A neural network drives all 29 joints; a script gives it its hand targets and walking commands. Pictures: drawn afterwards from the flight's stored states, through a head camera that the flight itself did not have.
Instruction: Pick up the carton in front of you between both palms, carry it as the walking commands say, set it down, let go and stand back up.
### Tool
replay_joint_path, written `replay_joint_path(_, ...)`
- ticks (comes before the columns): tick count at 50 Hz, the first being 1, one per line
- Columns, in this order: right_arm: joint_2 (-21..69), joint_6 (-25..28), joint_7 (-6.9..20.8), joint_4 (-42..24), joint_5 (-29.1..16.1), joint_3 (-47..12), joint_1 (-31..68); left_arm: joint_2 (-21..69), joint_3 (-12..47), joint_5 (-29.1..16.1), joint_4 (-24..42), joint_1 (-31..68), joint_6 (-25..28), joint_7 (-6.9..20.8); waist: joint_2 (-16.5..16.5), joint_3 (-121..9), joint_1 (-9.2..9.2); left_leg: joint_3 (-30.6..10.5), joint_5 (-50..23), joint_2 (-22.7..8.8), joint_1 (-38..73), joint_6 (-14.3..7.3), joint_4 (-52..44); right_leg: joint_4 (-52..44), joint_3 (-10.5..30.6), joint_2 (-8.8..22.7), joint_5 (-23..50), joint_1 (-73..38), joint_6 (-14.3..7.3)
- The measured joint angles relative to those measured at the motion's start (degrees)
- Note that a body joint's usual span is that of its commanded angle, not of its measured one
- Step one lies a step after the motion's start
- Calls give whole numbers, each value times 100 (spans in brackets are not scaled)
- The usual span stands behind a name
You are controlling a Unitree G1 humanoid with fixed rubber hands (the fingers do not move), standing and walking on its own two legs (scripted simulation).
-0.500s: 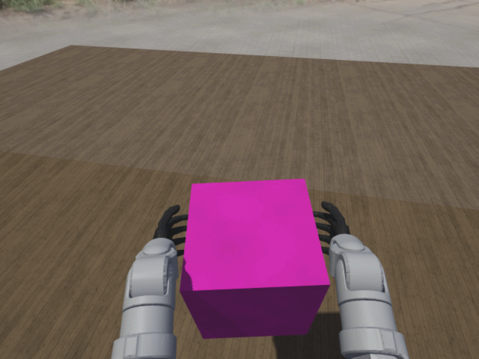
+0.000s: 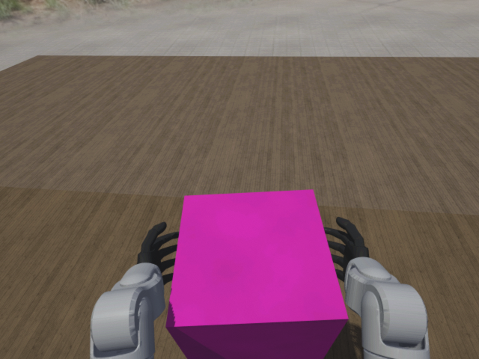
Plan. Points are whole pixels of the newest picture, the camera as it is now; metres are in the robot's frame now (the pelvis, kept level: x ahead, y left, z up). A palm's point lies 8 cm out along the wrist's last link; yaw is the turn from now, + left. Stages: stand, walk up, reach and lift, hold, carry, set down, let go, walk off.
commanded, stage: carry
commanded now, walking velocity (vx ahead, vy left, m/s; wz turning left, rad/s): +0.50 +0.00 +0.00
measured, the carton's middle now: (253, 285) +0.25 +0.00 +0.01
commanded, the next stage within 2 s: none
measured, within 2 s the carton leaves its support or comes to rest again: neither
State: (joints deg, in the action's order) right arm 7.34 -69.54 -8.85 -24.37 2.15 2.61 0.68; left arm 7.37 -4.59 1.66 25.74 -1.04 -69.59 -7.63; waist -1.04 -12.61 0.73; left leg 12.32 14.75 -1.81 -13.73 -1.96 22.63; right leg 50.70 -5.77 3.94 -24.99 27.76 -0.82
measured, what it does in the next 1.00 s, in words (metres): walks ahead: right foot, then left foot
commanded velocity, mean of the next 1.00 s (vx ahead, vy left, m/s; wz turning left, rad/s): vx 0.50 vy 0.00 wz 0.00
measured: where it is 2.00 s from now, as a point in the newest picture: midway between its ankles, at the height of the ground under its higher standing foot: (252, 179)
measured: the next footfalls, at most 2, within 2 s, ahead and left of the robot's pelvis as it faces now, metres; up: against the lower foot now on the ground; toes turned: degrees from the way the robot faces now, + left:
right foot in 0.18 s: +0.27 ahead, -0.13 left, +0.00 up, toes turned -12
left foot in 0.68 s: +0.65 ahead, +0.08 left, +0.00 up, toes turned +13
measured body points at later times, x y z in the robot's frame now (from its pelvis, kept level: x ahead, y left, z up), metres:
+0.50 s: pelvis +0.31 -0.06 +0.01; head +0.29 -0.07 +0.46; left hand +0.54 +0.12 +0.10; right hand +0.57 -0.19 +0.09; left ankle +0.40 +0.10 -0.68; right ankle +0.24 -0.12 -0.74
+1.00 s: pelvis +0.67 -0.01 +0.01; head +0.66 +0.00 +0.46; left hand +0.92 +0.13 +0.09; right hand +0.91 -0.17 +0.10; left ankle +0.61 +0.07 -0.74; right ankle +0.77 -0.17 -0.68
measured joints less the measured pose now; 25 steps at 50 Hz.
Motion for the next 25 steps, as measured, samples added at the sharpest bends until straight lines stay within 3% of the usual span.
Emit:
replay_joint_path(6, 2, 6, -87, -352, -154, -7, -105, 13, 41, -113, 248, -128, 114, -18, -70, 99, 189, -99, 296, -152, 921, 286, -531, -1487, -326, 85, 1417, 421, 48)
replay_joint_path(9, -1, 25, -88, -380, -192, -9, -73, 15, 56, -89, 344, -167, 139, -23, -8, 78, 174, -148, 850, -267, 1268, 491, -187, -2135, -626, 54, 1555, 95, 48)
replay_joint_path(11, -9, 13, -88, -382, -220, 87, -14, 12, 124, -67, 264, -112, 192, -36, -144, 88, 77, -282, 1329, -560, 1079, 489, 786, -1829, -818, -61, 1758, 23, -232)
replay_joint_path(13, -9, 22, -88, -319, -225, 181, -44, 3, 177, -61, 65, -16, 202, -53, -76, 117, -64, -668, 1361, -530, 277, 364, 2524, -1522, -909, -63, 1275, -25, -415)
replay_joint_path(16, 1, 38, -36, -277, -148, 120, -167, 20, 194, -34, 69, -158, 180, -59, 62, 228, -196, -830, 964, -366, -942, 191, 4205, -1935, -999, -69, 1096, -501, -378)
replay_joint_path(19, 17, 157, 62, -333, -54, 3, -321, 43, 212, 4, 259, -367, 218, -58, 125, 293, -328, -698, 403, -361, -1685, 169, 4036, -2582, -967, -130, 1112, -1103, -342)
replay_joint_path(25, 23, 384, 172, -490, 96, -65, -373, 22, 218, 19, 320, -224, 342, -4, 133, 308, -388, -489, -721, -467, -2338, 198, 2401, -3507, -848, -206, 938, -2267, -180)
